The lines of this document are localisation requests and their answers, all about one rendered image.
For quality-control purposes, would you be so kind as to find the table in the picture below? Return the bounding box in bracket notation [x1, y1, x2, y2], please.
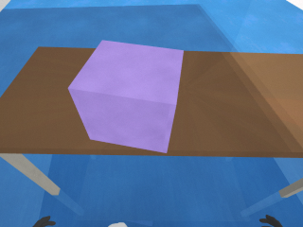
[0, 46, 303, 198]

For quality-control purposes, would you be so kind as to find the left robot hand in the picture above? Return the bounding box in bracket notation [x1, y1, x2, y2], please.
[33, 216, 56, 227]

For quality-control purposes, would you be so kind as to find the right robot hand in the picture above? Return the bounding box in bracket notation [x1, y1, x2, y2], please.
[259, 215, 283, 227]

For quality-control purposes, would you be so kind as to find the carton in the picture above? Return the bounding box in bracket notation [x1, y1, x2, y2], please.
[68, 40, 184, 153]

